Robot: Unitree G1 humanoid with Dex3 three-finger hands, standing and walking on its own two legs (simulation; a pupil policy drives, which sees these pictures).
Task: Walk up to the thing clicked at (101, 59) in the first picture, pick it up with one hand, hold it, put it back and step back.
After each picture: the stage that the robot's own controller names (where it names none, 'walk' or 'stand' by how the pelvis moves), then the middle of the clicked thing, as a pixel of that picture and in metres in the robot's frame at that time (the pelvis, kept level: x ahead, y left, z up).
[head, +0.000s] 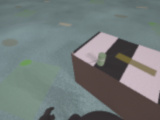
stand; (101, 59) +0.57 -0.05 -0.04
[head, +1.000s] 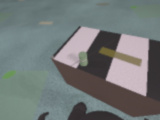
rise first; (83, 59) +0.48 +0.13 -0.02
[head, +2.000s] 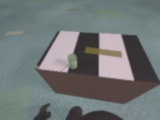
rise first; (72, 61) +0.45 +0.19 -0.01
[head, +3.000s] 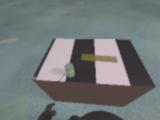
stand; (69, 70) +0.41 +0.20 -0.04
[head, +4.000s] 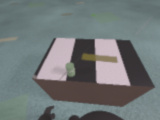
stand; (70, 69) +0.41 +0.20 -0.05
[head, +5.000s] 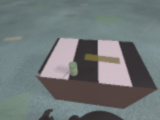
stand; (73, 68) +0.43 +0.18 -0.05
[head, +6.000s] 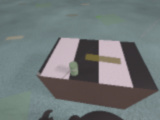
stand; (73, 68) +0.43 +0.18 -0.05
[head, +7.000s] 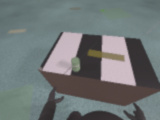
rise first; (75, 64) +0.44 +0.17 -0.04
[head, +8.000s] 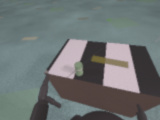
go down; (78, 68) +0.44 +0.17 -0.04
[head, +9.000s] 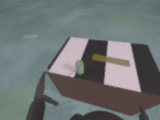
go down; (79, 67) +0.44 +0.16 -0.04
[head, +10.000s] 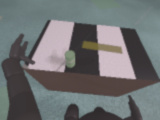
go down; (70, 59) +0.44 +0.15 +0.02
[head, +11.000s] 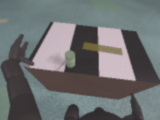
approach; (70, 59) +0.44 +0.15 +0.02
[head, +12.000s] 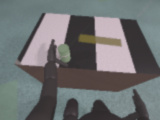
close in; (64, 53) +0.45 +0.17 +0.05
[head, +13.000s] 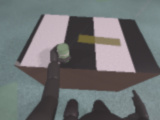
lift; (63, 53) +0.46 +0.17 +0.06
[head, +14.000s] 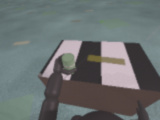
lift; (69, 64) +0.32 +0.16 +0.18
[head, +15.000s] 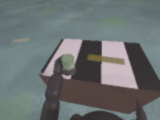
hold; (68, 65) +0.32 +0.16 +0.16
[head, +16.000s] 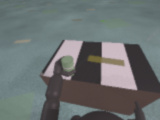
hold; (68, 66) +0.32 +0.17 +0.15
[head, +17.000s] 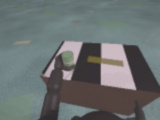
crouch; (68, 61) +0.35 +0.17 +0.17
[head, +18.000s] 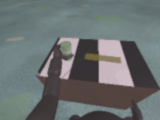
crouch; (66, 51) +0.43 +0.18 +0.17
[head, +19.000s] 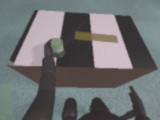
lower; (57, 48) +0.49 +0.19 +0.06
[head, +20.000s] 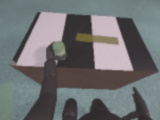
lower; (59, 51) +0.47 +0.18 +0.06
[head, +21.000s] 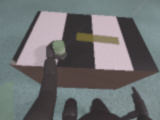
lower; (59, 50) +0.48 +0.19 +0.06
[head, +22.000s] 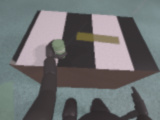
lower; (59, 49) +0.48 +0.19 +0.06
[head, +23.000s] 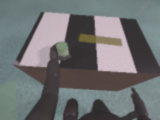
open; (63, 51) +0.47 +0.17 +0.06
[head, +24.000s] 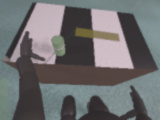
sink last; (58, 46) +0.48 +0.18 +0.06
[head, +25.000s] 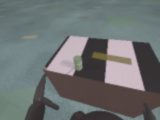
sink last; (78, 63) +0.46 +0.17 +0.02
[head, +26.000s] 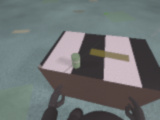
stand; (75, 60) +0.46 +0.17 +0.02
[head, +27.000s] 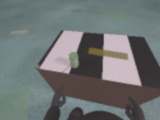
stand; (73, 60) +0.46 +0.18 +0.03
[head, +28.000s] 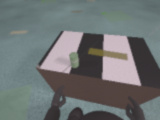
stand; (74, 60) +0.46 +0.18 +0.03
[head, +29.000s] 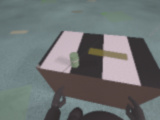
stand; (74, 60) +0.46 +0.18 +0.03
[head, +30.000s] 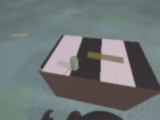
stand; (74, 63) +0.46 +0.18 -0.02
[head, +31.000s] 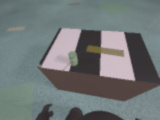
walk; (73, 58) +0.48 +0.19 -0.03
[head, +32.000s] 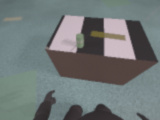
walk; (79, 40) +0.64 +0.16 -0.01
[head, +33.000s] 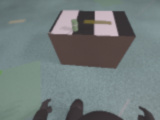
walk; (74, 25) +0.93 +0.28 -0.01
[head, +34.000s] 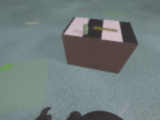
stand; (85, 29) +1.06 +0.18 -0.03
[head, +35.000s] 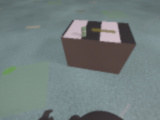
stand; (83, 31) +1.06 +0.18 -0.05
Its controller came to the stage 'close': yes
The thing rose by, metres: 0.20
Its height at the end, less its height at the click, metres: +0.00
